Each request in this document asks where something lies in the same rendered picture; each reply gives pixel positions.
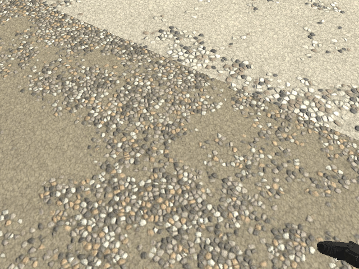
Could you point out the right robot hand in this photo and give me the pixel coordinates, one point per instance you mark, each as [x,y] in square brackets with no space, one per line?
[348,252]

